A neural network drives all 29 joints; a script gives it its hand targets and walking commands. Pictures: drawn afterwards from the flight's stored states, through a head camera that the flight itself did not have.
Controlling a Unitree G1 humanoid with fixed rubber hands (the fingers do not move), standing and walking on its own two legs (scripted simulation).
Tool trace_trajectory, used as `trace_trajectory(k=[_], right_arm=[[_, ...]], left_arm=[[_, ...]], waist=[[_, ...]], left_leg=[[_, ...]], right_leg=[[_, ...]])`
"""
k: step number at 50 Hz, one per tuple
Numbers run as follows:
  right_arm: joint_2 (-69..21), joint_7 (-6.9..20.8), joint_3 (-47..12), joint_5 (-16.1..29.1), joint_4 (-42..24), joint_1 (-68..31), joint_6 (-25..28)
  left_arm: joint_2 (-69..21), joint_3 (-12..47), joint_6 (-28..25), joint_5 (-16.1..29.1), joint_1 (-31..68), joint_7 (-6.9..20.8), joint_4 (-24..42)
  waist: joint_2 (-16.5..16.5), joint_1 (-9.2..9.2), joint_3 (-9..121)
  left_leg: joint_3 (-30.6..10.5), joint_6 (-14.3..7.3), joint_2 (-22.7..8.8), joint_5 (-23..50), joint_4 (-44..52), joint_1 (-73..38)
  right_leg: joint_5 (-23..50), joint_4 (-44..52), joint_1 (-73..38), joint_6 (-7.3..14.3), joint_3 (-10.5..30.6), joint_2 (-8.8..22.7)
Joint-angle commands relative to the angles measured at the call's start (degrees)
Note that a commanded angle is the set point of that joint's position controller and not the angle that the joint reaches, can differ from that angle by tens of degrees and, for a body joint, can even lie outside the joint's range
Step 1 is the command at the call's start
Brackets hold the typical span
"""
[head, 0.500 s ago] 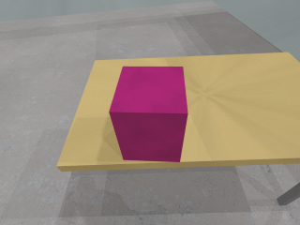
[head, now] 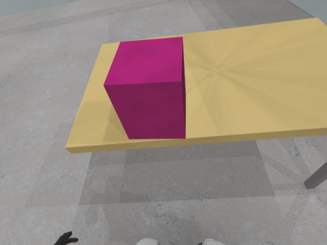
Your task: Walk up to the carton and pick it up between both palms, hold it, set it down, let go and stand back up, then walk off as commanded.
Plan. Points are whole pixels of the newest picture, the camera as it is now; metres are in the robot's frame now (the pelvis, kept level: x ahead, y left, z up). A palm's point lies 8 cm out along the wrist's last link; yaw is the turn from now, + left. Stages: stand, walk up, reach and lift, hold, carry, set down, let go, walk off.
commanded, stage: walk off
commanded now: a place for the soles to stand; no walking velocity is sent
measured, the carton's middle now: (153, 91) +0.57 +0.07 +0.03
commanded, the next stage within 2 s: stand in 0.96 s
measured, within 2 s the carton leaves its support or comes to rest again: neither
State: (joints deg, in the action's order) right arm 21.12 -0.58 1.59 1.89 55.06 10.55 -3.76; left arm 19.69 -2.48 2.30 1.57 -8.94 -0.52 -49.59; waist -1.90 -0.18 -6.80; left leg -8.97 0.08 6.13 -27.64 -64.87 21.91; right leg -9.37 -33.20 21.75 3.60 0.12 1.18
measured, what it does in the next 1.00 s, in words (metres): walks backwards: left foot, then right foot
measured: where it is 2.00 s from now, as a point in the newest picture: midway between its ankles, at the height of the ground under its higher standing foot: outside the picture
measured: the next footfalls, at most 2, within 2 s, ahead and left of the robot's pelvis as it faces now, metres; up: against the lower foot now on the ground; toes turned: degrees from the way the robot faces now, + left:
left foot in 0.22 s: -0.05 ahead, +0.13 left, +0.00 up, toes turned -4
right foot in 0.56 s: -0.11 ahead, -0.08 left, +0.00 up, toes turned +5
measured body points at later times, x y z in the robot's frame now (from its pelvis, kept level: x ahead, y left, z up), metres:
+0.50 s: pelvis -0.15 +0.03 -0.01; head -0.11 +0.03 +0.43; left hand -0.08 +0.36 -0.13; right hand -0.08 -0.27 -0.14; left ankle -0.09 +0.13 -0.73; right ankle -0.20 -0.09 -0.69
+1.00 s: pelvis -0.15 +0.05 +0.00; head -0.10 +0.03 +0.44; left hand -0.06 +0.37 -0.11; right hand -0.05 -0.25 -0.13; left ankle -0.12 +0.19 -0.73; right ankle -0.16 -0.08 -0.73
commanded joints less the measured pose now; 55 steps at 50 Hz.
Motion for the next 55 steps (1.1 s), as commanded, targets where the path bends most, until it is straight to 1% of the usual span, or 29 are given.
trace_trajectory(k=[1, 6, 9, 10, 11, 12, 13, 15, 18, 23, 24, 26, 28, 29, 30, 32, 34, 38, 40, 41, 42, 43, 44, 46, 49, 51, 52, 53, 55], right_arm=[[11.6, -0.2, 4.5, -3.4, -5.5, 7.2, 0.2], [12.2, 0.5, 4.9, -3.4, -4.5, 12.5, 0.2], [12.8, 1.2, 5.7, -4.0, -4.0, 16.7, 0.4], [14.0, 1.1, 6.1, -4.5, -4.0, 15.7, 0.4], [17.5, 1.1, 6.2, -5.5, -7.2, 11.3, 0.5], [18.4, 0.6, 5.3, -6.6, -8.9, 4.2, 0.6], [19.9, 0.6, 5.5, -5.9, -11.1, 2.5, 0.7], [18.1, -0.5, 5.0, -5.5, -12.3, -4.7, 1.5], [15.4, 0.0, 5.2, -5.5, -14.2, -5.8, 1.4], [13.8, 1.4, 5.1, -5.5, -12.3, 1.3, 1.0], [14.0, 1.9, 5.1, -5.6, -11.5, 1.2, 0.6], [13.5, 1.8, 5.0, -5.0, -11.3, -0.2, 0.3], [12.2, 1.6, 5.3, -4.3, -8.4, 2.7, 0.2], [11.7, 1.5, 5.1, -3.9, -8.3, -1.9, 0.6], [12.3, 1.6, 5.1, -3.8, -7.9, -1.4, 1.1], [10.8, 1.9, 4.8, -4.2, -7.9, 0.7, 1.7], [10.4, 1.6, 4.5, -3.8, -8.1, 0.8, 2.3], [8.9, 0.9, 3.2, -2.9, -9.4, -1.3, 3.9], [8.5, 0.3, 3.6, -3.4, -7.8, 1.1, 4.6], [9.3, 0.0, 3.9, -3.4, -7.6, 3.8, 5.4], [12.1, -0.5, 5.1, -3.8, -6.6, 7.7, 5.9], [15.8, -0.9, 5.8, -3.9, -7.4, 7.0, 5.9], [16.9, -0.6, 5.5, -3.5, -7.9, 3.8, 6.2], [16.1, 0.0, 4.5, -3.7, -8.1, 0.1, 5.7], [12.0, 0.3, 2.9, -3.4, -9.0, -5.6, 5.9], [11.0, 0.5, 3.0, -3.1, -9.0, -2.5, 5.6], [10.5, 0.8, 3.1, -2.4, -8.3, -2.4, 5.1], [9.5, 0.7, 3.1, -2.9, -7.2, -1.9, 4.9], [9.0, 0.6, 2.7, -3.0, -6.9, -1.8, 5.3]], left_arm=[[15.0, -5.6, -0.8, -2.8, 3.3, -1.3, 7.5], [16.9, -6.1, 0.3, -3.1, 4.9, -0.9, 7.7], [16.8, -5.8, 1.4, -2.9, 6.2, -1.2, 8.0], [15.7, -5.5, 1.2, -2.4, 6.9, -1.4, 7.7], [12.9, -5.0, 1.5, -1.7, 5.4, -1.4, 8.1], [13.2, -5.1, 1.7, -2.3, 4.2, -2.3, 6.5], [14.9, -5.7, 1.5, -2.9, 4.0, -2.7, 7.1], [15.6, -5.4, 1.6, -2.2, 2.5, -2.6, 5.4], [16.7, -5.8, 0.5, -1.5, -3.4, -2.6, 3.4], [15.0, -4.0, -1.7, -1.9, -2.6, -1.8, 3.3], [14.1, -3.9, -1.7, -2.0, -3.6, -1.8, 2.7], [13.1, -4.1, -2.8, -2.7, -9.1, -2.3, 0.2], [18.5, -5.4, -3.6, -3.1, -11.1, -2.3, -0.1], [19.9, -5.3, -4.1, -2.9, -6.5, -2.0, 0.7], [19.0, -4.7, -4.7, -3.1, -4.2, -2.2, 1.2], [16.8, -4.3, -5.8, -2.8, -3.8, -2.3, 1.7], [15.7, -3.9, -5.9, -2.6, -4.6, -2.2, 2.0], [15.0, -3.2, -5.5, -3.0, -5.9, -1.8, 3.2], [14.2, -2.5, -4.9, -2.9, -3.2, -1.3, 3.2], [14.1, -2.7, -4.6, -2.6, -0.7, -1.2, 4.0], [12.9, -2.5, -4.6, -2.1, 0.4, -1.2, 3.9], [11.2, -2.1, -4.3, -1.5, -2.2, -1.1, 4.6], [11.4, -1.8, -3.7, -1.1, -4.4, -1.0, 4.2], [14.5, -2.8, -3.7, -1.5, -5.3, -0.6, 2.7], [13.4, -2.5, -5.0, -2.0, -6.5, -0.2, 0.3], [15.4, -3.3, -5.2, -2.3, -5.8, -0.8, 1.0], [16.7, -4.0, -5.5, -2.3, -4.1, -0.9, 1.5], [16.8, -3.2, -5.5, -2.4, -1.6, -0.7, 1.7], [15.0, -2.6, -5.4, -2.3, 0.8, -0.7, 1.4]], waist=[[10.2, 0.1, 6.5], [14.2, -1.11, 6.3], [10.4, -2.98, 5.9], [3.5, -3.6, 2.2], [-11.2, -3.0, 0.0], [-7.7, -1.21, -2.7], [-7.7, -1.66, -2.3], [-2.2, 0.68, -7.4], [-5.8, 0.76, -1.0], [-9.2, -3.19, 5.8], [-11.2, -2.73, 5.6], [-5.6, 0.03, 6.4], [7.7, 0.81, 2.7], [7.8, 1.45, -3.7], [5.8, 0.27, -4.2], [6.9, -0.91, -1.3], [7.7, -0.31, 4.8], [10.7, 0.91, 8.5], [11.2, -1.18, 11.0], [7.3, -3.3, 12.9], [4.6, -5.18, 15.7], [-3.4, -3.87, 14.7], [-5.9, -1.58, 12.2], [-2.3, 0.39, 6.6], [-2.7, 2.47, 4.5], [3.9, 1.45, 12.4], [5.3, 1.02, 10.6], [4.7, -0.1, 10.5], [6.0, -0.89, 9.7]], left_leg=[[2.9, -0.6, -1.0, -2.6, 6.6, 2.7], [6.2, -2.5, -3.2, -0.6, 21.8, -5.4], [4.8, -4.2, -4.2, 1.8, 31.5, -13.9], [-2.7, -6.0, -7.5, -0.7, 37.1, -10.6], [-20.5, -11.4, -18.5, -8.4, 48.3, 1.2], [-25.8, -15.7, -22.3, -5.1, 51.0, 10.3], [-28.7, -14.1, -22.9, -9.5, 54.3, 15.9], [-21.3, -9.4, -18.5, -5.5, 53.0, 15.9], [-13.0, -8.5, -15.9, 2.9, 47.4, 1.6], [-11.6, -10.6, -15.0, -6.7, 45.5, -10.9], [-9.6, -9.2, -14.0, -9.6, 46.4, -9.6], [-5.1, -7.0, -12.1, -9.9, 41.5, -2.3], [2.7, -1.2, -3.6, -5.3, 22.3, 12.0], [0.4, -0.2, -3.7, 0.9, 18.7, 11.2], [-0.8, -0.5, -5.0, 3.7, 15.7, 6.0], [-0.5, -0.4, -3.5, 6.8, 16.1, 5.2], [0.8, -0.3, -3.4, 4.1, 17.9, 4.8], [4.6, -0.8, -4.6, 4.0, 30.6, 3.2], [6.4, -2.2, -4.6, 10.8, 40.2, -6.9], [3.5, -3.7, -6.2, 25.5, 45.0, -15.7], [-2.5, -6.3, -9.5, 34.6, 41.1, -24.9], [-13.4, -11.0, -17.6, 37.1, 40.0, -26.2], [-22.0, -15.7, -23.8, 27.5, 45.1, -19.3], [-17.6, -15.9, -22.2, 11.4, 44.6, -7.7], [-3.2, -6.1, -12.8, 21.3, 37.4, -3.7], [-0.3, -4.6, -10.2, 25.8, 28.6, -2.0], [1.9, -3.1, -5.8, 15.0, 28.0, -2.6], [3.2, -3.1, -5.7, 10.7, 29.6, -7.2], [1.8, -3.6, -7.4, 21.5, 33.5, -11.2]], right_leg=[[-5.2, 14.6, -9.5, 6.4, 14.3, 13.8], [-17.3, 16.4, -3.0, 4.8, 13.6, 13.2], [-21.0, 12.7, 6.9, 1.8, 10.8, 11.2], [-24.3, 3.7, 11.4, 0.5, 8.4, 7.3], [-23.9, -18.7, 10.3, -2.5, 1.2, -4.2], [-25.1, -31.3, 9.6, -3.0, 5.7, -7.5], [-24.5, -37.4, 4.7, -3.1, 10.3, -9.1], [-16.9, -40.1, 4.7, -2.3, 13.1, -7.9], [-17.0, -41.8, 5.3, -3.9, 9.6, -8.1], [-25.1, -10.4, 0.9, -3.5, 5.8, -2.3], [-26.5, -3.0, -2.5, -3.4, 3.8, -1.7], [-18.7, 11.7, -15.9, -2.3, 2.7, -1.5], [-35.9, 21.8, -16.9, 2.4, 30.0, 11.4], [-35.0, 22.9, -5.8, 4.1, 31.9, 16.7], [-25.8, 19.6, -1.8, 6.0, 28.5, 15.6], [-2.7, 15.2, -8.9, 2.5, 21.2, 11.1], [16.4, 9.9, -17.9, 3.3, 17.6, 11.5], [35.3, 2.5, -27.4, 2.5, 13.2, 10.5], [36.6, -2.2, -23.0, 3.2, 8.7, 7.6], [33.2, -7.9, -18.3, 2.2, 6.3, 5.4], [22.5, -14.2, -7.9, 0.7, 6.9, 2.2], [1.6, -19.8, 0.1, -0.7, 6.1, -2.5], [-20.7, -21.2, 0.0, -1.6, 5.4, -4.8], [-30.2, -12.7, -4.0, -0.2, 4.8, -1.3], [-5.1, 8.0, -11.3, 0.8, 5.6, 1.8], [3.3, 9.4, -18.5, 2.2, 15.3, 6.9], [2.8, 11.0, -16.0, 4.5, 18.7, 9.9], [5.1, 8.9, -11.9, 6.9, 18.5, 12.1], [10.8, 6.7, -10.1, 4.9, 12.7, 8.7]])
